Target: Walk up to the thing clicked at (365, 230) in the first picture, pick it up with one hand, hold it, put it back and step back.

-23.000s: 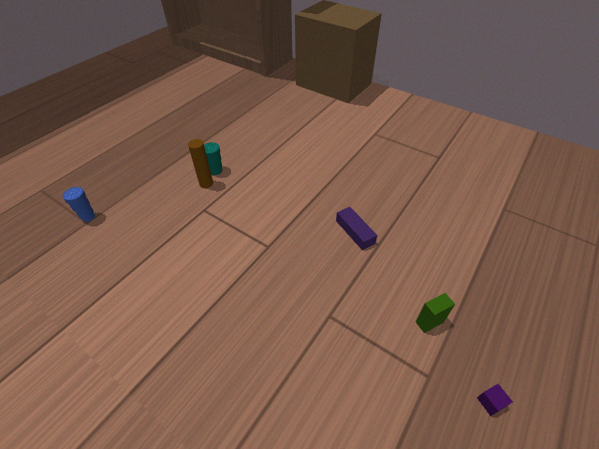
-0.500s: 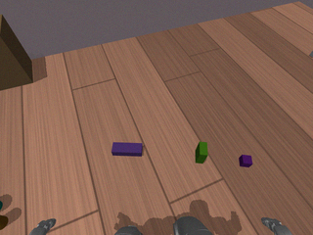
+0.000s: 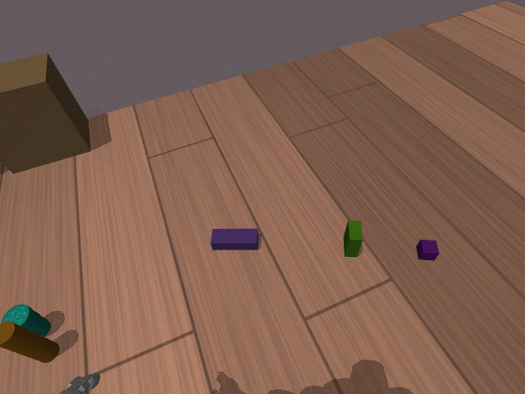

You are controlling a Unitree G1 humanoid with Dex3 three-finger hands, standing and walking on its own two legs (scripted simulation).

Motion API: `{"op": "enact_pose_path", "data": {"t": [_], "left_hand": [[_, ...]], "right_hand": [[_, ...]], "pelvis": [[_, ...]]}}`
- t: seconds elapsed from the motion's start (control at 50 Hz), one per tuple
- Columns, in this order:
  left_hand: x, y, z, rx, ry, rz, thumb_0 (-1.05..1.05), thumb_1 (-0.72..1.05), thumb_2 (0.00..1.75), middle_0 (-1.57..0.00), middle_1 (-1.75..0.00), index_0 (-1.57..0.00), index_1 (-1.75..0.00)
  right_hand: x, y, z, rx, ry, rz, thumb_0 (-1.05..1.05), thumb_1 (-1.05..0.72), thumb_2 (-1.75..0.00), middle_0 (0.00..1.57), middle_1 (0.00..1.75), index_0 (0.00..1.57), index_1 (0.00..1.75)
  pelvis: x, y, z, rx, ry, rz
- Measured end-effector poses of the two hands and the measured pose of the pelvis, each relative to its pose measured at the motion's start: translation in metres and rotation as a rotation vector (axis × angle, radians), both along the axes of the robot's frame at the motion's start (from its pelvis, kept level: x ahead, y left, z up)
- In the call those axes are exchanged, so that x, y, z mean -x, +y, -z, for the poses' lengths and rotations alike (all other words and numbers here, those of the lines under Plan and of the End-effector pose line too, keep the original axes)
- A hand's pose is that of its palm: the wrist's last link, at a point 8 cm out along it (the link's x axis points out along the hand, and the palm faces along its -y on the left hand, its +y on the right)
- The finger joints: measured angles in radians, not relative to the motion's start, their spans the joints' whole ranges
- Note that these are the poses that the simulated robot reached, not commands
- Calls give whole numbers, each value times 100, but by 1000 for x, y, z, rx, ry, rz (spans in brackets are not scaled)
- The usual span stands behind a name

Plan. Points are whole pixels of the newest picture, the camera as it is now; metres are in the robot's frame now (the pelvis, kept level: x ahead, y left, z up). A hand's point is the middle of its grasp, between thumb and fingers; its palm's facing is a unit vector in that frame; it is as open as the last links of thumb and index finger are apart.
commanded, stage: walk up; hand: left
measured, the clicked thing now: (235, 239) +0.80 +0.19 -0.73
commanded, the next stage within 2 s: stand in 1.06 s
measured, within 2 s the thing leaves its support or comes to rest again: neither
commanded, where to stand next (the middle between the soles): +0.41 -0.04 m, yaw -1 degrees
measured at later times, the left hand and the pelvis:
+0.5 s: hand out of the picture +0.10 +0.27 -0.14, palm faces -0.01 -0.94 -0.35, open 7.4 cm; pelvis +0.02 +0.01 +0.01, yaw -1 degrees
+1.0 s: hand (122, 379) +0.17 +0.27 -0.13, palm faces -0.07 -0.93 -0.35, open 7.4 cm; pelvis +0.04 +0.02 +0.02, yaw -4 degrees
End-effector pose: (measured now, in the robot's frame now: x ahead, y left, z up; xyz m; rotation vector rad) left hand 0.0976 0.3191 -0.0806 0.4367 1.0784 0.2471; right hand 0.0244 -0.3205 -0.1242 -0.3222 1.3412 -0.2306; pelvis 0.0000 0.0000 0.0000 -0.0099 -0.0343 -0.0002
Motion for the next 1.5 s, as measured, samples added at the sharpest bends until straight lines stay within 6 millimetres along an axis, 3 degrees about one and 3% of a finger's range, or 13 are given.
{"op": "enact_pose_path", "data": {"t": [0.08,0.16,0.3,0.44,0.64,0.88,0.98,1.1,1.5], "left_hand": [[4,5,14,45,8,-11,1,90,90,-21,-30,-20,-30],[7,-2,18,99,34,-8,1,90,90,-21,-30,-20,-30],[8,-21,24,105,57,9,1,90,90,-21,-30,-20,-30],[9,-19,19,114,52,-22,1,90,90,-21,-30,-20,-30],[-20,6,27,124,75,-33,1,90,90,-21,-30,-20,-30],[-62,1,18,115,45,25,1,90,90,-21,-30,-20,-30],[-68,-6,14,115,34,42,1,90,90,-21,-30,-20,-30],[-62,-14,12,118,48,51,1,90,90,-21,-30,-20,-30],[1,-25,7,110,115,17,1,90,90,-21,-30,-20,-30]], "right_hand": [[16,14,-15,17,-27,16,1,-90,-90,20,30,20,30],[16,15,-30,31,-61,11,1,-90,-90,20,30,20,30],[-17,-1,-23,39,-133,7,1,-90,-90,21,30,20,30],[-55,10,-23,21,-160,-48,1,-90,-90,20,30,20,30],[-77,44,-27,3,-148,-41,1,-90,-90,20,30,20,30],[-110,47,-33,1,-215,1,1,-90,-90,20,30,20,30],[-107,43,-34,-3,-214,12,1,-90,-90,20,30,20,30],[-94,37,-34,-13,-195,27,1,-90,-90,20,30,20,30],[-38,21,-30,-36,-126,31,1,-90,-90,20,30,20,30]], "pelvis": [[4,5,-3,-47,-24,27],[1,4,-11,-14,-18,19],[-2,-5,-5,22,-31,35],[-12,3,-8,5,-10,14],[-36,20,-11,-5,-3,41],[-43,25,-16,-8,-8,57],[-40,22,-19,-12,-14,63],[-35,17,-21,-12,-21,63],[-7,1,-27,-15,-40,48]]}}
